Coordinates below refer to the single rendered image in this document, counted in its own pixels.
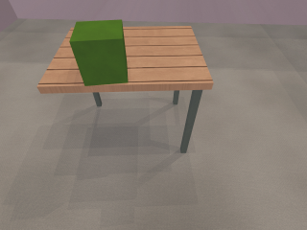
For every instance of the carton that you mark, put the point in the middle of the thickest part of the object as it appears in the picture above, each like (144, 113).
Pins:
(100, 51)

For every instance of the table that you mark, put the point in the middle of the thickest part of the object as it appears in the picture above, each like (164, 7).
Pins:
(159, 58)

